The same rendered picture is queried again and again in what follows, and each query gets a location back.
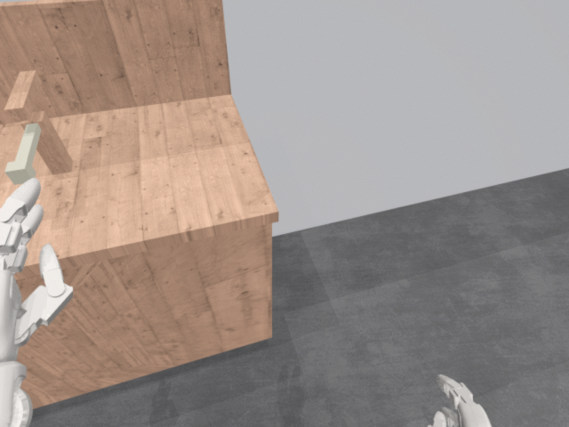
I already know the tap lever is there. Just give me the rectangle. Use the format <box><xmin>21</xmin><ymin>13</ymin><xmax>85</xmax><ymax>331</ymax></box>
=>
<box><xmin>4</xmin><ymin>123</ymin><xmax>41</xmax><ymax>185</ymax></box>

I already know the robot left hand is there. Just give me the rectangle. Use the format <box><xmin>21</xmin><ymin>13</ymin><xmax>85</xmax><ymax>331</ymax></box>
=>
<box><xmin>0</xmin><ymin>178</ymin><xmax>73</xmax><ymax>362</ymax></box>

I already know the counter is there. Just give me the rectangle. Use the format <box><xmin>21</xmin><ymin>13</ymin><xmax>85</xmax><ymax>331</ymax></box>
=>
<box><xmin>0</xmin><ymin>0</ymin><xmax>279</xmax><ymax>409</ymax></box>

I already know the robot left forearm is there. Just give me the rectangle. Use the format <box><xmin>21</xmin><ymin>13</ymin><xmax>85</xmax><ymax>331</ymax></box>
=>
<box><xmin>0</xmin><ymin>361</ymin><xmax>33</xmax><ymax>427</ymax></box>

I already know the robot right hand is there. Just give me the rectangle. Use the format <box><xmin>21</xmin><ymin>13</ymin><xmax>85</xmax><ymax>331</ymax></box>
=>
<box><xmin>428</xmin><ymin>375</ymin><xmax>492</xmax><ymax>427</ymax></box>

